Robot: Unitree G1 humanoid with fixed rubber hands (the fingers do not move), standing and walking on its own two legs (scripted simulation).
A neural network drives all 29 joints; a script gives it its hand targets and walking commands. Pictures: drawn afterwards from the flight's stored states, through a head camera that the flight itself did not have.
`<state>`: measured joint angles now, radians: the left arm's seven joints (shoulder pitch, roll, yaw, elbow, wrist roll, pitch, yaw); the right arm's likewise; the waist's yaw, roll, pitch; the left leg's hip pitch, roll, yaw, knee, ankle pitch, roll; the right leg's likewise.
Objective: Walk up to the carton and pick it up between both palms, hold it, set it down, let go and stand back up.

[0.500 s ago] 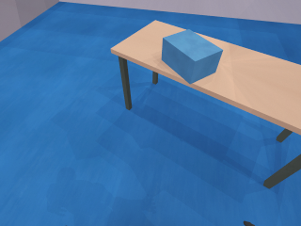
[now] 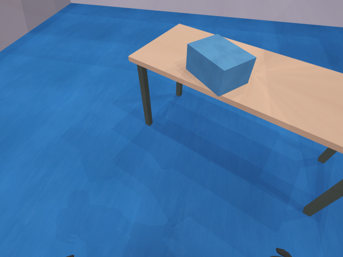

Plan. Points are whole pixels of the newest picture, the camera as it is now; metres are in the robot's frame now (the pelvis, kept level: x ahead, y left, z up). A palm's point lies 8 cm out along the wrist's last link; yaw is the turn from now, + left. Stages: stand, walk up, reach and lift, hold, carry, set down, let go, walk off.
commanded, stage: stand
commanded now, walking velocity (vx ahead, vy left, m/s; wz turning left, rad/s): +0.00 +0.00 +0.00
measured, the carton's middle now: (218, 63) +0.95 -0.22 -0.10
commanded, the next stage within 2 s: none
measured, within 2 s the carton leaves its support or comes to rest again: neither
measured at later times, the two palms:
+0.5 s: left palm out of the picture +0.09 +0.28 -0.12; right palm out of the picture +0.09 -0.28 -0.12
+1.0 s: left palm out of the picture +0.10 +0.28 -0.12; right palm out of the picture +0.09 -0.29 -0.12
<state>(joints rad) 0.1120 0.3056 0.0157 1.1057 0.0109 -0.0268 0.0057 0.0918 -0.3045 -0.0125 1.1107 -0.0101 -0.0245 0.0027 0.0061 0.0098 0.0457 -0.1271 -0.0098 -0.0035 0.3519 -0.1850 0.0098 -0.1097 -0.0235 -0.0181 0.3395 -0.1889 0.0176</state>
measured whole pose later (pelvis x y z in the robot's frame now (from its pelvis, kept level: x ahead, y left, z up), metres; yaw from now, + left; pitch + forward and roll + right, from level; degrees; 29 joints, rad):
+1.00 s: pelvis +0.02 -0.01 +0.00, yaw +0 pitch -2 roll +0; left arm 0.09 0.31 0.02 1.12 0.01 -0.02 0.01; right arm 0.10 -0.31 -0.02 1.11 -0.01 -0.02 -0.01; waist 0.00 0.01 0.06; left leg -0.09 0.00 -0.01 0.32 -0.19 0.00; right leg -0.07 -0.01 -0.02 0.31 -0.20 0.01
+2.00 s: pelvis +0.02 -0.01 +0.00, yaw +0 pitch -3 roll +0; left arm 0.11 0.30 0.01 1.12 0.01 -0.02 0.01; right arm 0.11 -0.31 -0.01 1.11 -0.01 -0.02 -0.01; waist -0.01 0.01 0.05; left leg -0.07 0.01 -0.01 0.32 -0.20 -0.01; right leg -0.06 -0.01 -0.02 0.30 -0.20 0.00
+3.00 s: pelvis +0.02 +0.00 +0.00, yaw -1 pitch -3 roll +0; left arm 0.10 0.31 0.02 1.10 0.01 -0.02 0.00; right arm 0.10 -0.31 -0.01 1.11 -0.01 -0.02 -0.01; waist 0.00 0.01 0.04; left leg -0.07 0.00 0.01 0.31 -0.19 0.00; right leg -0.06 -0.01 -0.01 0.30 -0.19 0.01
